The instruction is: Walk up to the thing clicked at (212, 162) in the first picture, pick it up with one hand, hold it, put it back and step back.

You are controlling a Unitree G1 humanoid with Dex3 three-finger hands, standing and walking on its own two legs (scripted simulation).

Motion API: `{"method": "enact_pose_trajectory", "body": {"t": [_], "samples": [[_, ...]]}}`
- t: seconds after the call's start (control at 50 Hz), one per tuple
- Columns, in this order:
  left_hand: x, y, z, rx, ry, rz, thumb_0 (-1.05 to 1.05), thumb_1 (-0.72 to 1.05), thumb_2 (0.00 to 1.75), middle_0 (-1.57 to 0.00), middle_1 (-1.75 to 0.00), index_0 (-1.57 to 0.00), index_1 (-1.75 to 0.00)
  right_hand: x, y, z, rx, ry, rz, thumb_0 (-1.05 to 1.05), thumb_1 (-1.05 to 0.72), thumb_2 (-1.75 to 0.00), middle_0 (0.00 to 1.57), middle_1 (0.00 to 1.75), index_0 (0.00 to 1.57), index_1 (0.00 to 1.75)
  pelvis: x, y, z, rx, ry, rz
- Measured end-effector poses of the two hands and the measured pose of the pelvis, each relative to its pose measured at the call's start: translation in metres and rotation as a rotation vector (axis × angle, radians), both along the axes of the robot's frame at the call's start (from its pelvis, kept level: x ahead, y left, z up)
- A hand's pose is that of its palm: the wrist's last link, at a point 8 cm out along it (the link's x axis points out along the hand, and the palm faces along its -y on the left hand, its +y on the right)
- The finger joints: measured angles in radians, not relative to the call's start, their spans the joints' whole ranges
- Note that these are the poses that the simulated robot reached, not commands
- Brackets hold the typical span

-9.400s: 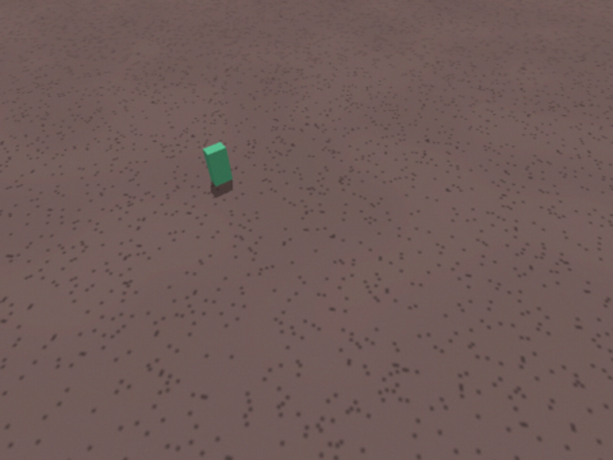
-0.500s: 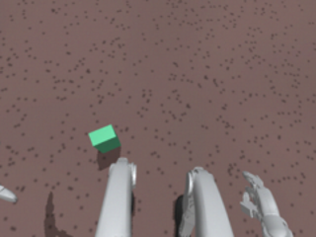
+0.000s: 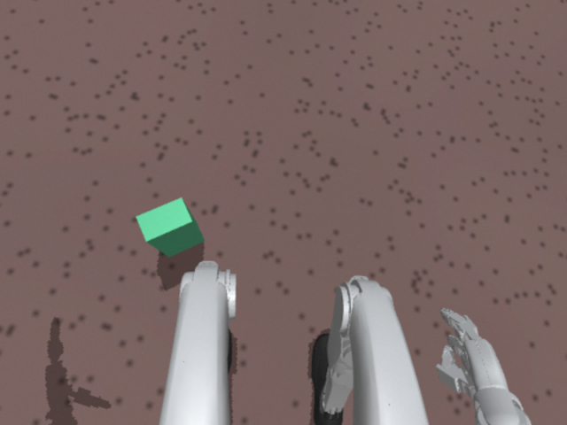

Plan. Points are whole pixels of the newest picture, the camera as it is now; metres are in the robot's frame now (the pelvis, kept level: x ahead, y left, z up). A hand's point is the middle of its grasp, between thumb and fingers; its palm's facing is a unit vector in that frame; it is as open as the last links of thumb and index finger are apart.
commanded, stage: go down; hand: left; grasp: from the side
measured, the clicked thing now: (174, 230) +0.40 +0.26 -0.35
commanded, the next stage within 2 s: approach in 1.36 s
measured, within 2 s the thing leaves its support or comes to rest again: neither
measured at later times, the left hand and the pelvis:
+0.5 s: hand out of the picture +0.28 +0.45 -0.03, palm faces +0.33 -0.93 -0.14, open 17.7 cm; pelvis -0.01 +0.00 -0.03, yaw -1 degrees
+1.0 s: hand out of the picture +0.27 +0.46 -0.04, palm faces +0.34 -0.93 -0.13, open 17.7 cm; pelvis -0.01 +0.00 -0.04, yaw -1 degrees
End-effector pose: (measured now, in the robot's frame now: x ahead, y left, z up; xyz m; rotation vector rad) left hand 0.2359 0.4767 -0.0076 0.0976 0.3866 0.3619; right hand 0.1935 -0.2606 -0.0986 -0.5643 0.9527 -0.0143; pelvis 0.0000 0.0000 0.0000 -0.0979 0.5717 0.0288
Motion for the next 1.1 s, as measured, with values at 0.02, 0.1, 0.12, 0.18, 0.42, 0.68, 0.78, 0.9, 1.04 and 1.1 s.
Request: {"method": "enact_pose_trajectory", "body": {"t": [0.02,0.1,0.12,0.18,0.42,0.68,0.78,0.9,1.04,1.1], "samples": [[0.000,0.001,-0.001,-0.001,-0.005,0.001,-0.01,-0.56,0.00,-0.08,-0.04,-0.07,-0.04,0.001,0.000,-0.002,-0.002,-0.002,0.004,0.01,-0.92,-0.90,0.21,0.30,0.20,0.30,0.000,0.000,-0.002,0.000,-0.001,0.000],[0.000,0.004,-0.004,0.000,-0.019,-0.003,-0.01,-0.57,0.00,-0.08,-0.03,-0.07,-0.04,0.004,0.000,-0.009,-0.007,-0.008,0.018,0.01,-0.92,-0.91,0.21,0.30,0.20,0.30,-0.002,0.000,-0.009,-0.002,-0.004,-0.002],[0.001,0.005,-0.005,0.001,-0.022,-0.003,-0.01,-0.57,0.01,-0.08,-0.03,-0.07,-0.04,0.004,0.001,-0.010,-0.007,-0.009,0.021,0.01,-0.92,-0.91,0.21,0.30,0.20,0.30,-0.002,-0.001,-0.011,-0.002,-0.005,-0.002],[0.001,0.007,-0.006,0.003,-0.032,-0.003,-0.01,-0.58,0.01,-0.08,-0.03,-0.07,-0.04,0.004,0.001,-0.014,-0.008,-0.012,0.028,0.01,-0.93,-0.91,0.21,0.30,0.20,0.30,-0.003,-0.001,-0.016,-0.002,-0.007,-0.004],[0.005,0.015,-0.011,0.000,-0.052,-0.009,-0.01,-0.60,0.02,-0.07,-0.03,-0.05,-0.04,-0.004,0.006,-0.022,-0.012,-0.006,0.032,0.01,-0.93,-0.91,0.21,0.30,0.20,0.30,-0.007,0.002,-0.025,-0.012,-0.011,-0.007],[0.007,0.022,-0.015,0.004,-0.078,-0.005,-0.01,-0.60,0.04,-0.07,-0.02,-0.05,-0.04,-0.010,0.002,-0.027,-0.032,0.015,0.028,0.01,-0.93,-0.91,0.21,0.30,0.20,0.30,-0.007,0.003,-0.032,-0.016,-0.007,-0.010],[0.006,0.024,-0.018,0.003,-0.087,-0.001,-0.01,-0.60,0.05,-0.07,-0.02,-0.04,-0.05,-0.009,0.000,-0.030,-0.039,0.016,0.034,0.01,-0.93,-0.91,0.21,0.30,0.20,0.30,-0.007,0.003,-0.036,-0.016,-0.010,-0.010],[0.003,0.026,-0.020,0.006,-0.098,-0.005,-0.01,-0.60,0.05,-0.07,-0.02,-0.04,-0.04,-0.007,0.000,-0.035,-0.041,0.013,0.041,0.01,-0.93,-0.91,0.21,0.30,0.20,0.30,-0.008,0.003,-0.040,-0.016,-0.012,-0.012],[-0.001,0.024,-0.022,0.005,-0.113,-0.007,-0.02,-0.60,0.05,-0.07,-0.02,-0.04,-0.04,-0.003,0.000,-0.040,-0.036,0.005,0.049,0.01,-0.93,-0.91,0.21,0.30,0.20,0.30,-0.008,0.002,-0.045,-0.012,-0.013,-0.011],[-0.002,0.022,-0.023,0.003,-0.120,-0.010,-0.02,-0.60,0.05,-0.07,-0.02,-0.04,-0.04,-0.001,0.001,-0.043,-0.032,-0.001,0.051,0.01,-0.93,-0.91,0.21,0.30,0.20,0.30,-0.008,0.001,-0.047,-0.010,-0.015,-0.011]]}}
